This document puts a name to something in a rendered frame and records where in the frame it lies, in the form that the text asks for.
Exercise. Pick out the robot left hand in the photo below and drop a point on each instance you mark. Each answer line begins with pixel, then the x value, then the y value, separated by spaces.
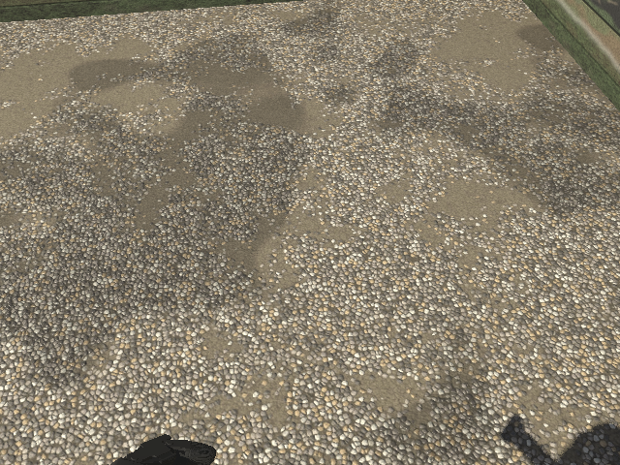
pixel 164 451

